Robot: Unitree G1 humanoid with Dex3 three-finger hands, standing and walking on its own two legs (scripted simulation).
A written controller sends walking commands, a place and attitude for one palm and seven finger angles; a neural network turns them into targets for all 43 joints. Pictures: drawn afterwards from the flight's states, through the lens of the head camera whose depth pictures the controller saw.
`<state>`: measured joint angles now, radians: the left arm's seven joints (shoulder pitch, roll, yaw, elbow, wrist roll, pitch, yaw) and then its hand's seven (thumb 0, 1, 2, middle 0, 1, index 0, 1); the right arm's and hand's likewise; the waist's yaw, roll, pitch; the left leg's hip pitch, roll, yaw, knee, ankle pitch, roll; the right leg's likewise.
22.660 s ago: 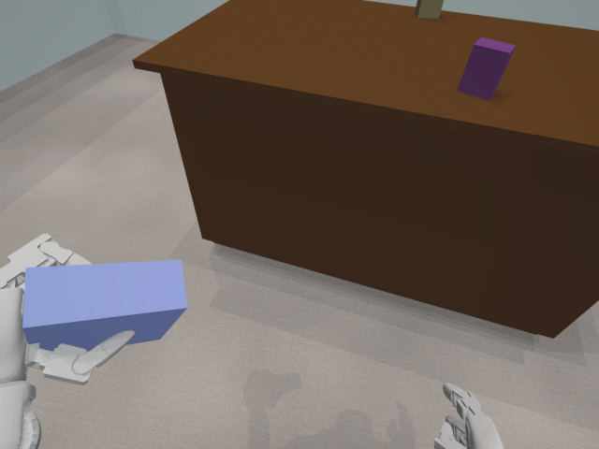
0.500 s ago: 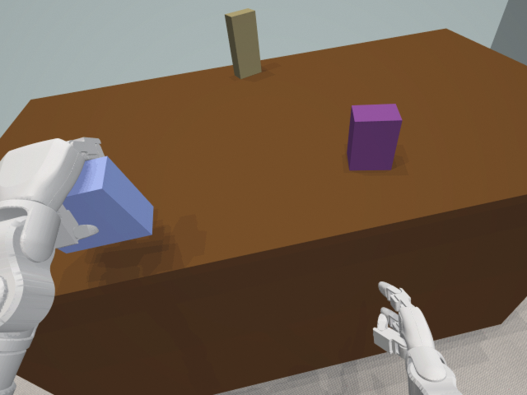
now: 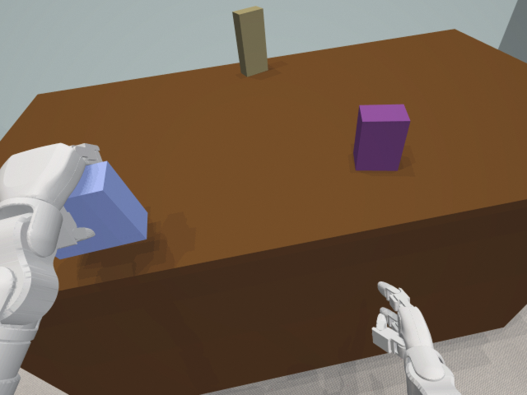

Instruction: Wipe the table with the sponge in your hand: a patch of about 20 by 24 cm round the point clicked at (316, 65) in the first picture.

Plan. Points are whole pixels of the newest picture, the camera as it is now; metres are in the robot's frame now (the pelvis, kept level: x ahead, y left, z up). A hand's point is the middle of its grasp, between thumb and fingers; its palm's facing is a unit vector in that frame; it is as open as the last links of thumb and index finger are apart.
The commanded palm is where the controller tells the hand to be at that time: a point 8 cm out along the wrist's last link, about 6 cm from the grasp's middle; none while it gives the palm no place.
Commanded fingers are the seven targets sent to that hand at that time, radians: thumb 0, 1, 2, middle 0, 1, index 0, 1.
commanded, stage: move the sponge above the wiping area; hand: left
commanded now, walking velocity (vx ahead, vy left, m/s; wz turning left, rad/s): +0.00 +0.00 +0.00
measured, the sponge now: (90, 221) +0.26 +0.32 +0.16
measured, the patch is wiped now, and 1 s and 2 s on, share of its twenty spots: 0.00 0.00 0.00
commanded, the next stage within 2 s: none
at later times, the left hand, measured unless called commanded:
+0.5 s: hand (86, 197) +0.28 +0.31 +0.19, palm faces +0.06 +0.00 -1.00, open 9.1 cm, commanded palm +0.24 +0.31 +0.27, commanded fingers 0.00 0.10 1.30 -1.20 -1.60 -1.20 -1.60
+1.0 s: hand (86, 194) +0.28 +0.32 +0.19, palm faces +0.09 -0.01 -1.00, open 9.1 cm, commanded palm +0.24 +0.32 +0.27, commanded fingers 0.00 0.10 1.30 -1.20 -1.60 -1.20 -1.60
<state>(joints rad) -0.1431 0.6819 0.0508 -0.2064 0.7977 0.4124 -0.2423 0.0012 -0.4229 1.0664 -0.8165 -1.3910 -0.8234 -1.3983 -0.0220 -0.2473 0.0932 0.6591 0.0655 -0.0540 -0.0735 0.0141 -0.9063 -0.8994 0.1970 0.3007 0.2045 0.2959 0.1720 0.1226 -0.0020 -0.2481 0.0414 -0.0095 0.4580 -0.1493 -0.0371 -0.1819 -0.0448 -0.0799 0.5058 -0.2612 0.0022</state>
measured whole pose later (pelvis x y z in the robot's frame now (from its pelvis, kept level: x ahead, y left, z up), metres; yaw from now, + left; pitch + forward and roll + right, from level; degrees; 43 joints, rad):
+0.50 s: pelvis +0.00 +0.00 +0.00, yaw +0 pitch -3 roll +0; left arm -0.17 0.69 0.06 -0.09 0.82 0.33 -0.26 0.00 -0.42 1.07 -0.82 -1.39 -0.82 -1.40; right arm 0.04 -0.27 0.07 0.67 0.06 -0.07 -0.08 0.01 -0.91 -0.90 0.20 0.30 0.20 0.30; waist 0.14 0.13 0.00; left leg -0.26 0.05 -0.01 0.47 -0.16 -0.04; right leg -0.19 -0.04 -0.08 0.51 -0.27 0.00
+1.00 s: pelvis +0.01 +0.01 +0.00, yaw +0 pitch -3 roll +0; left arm -0.13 0.68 0.08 -0.13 0.81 0.27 -0.22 0.00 -0.42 1.07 -0.82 -1.39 -0.82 -1.40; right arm 0.04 -0.26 0.06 0.65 0.05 -0.06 -0.08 0.01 -0.91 -0.90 0.20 0.30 0.20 0.30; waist 0.15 0.12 0.01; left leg -0.24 0.04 0.00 0.46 -0.17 -0.03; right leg -0.16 -0.05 -0.08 0.48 -0.26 0.01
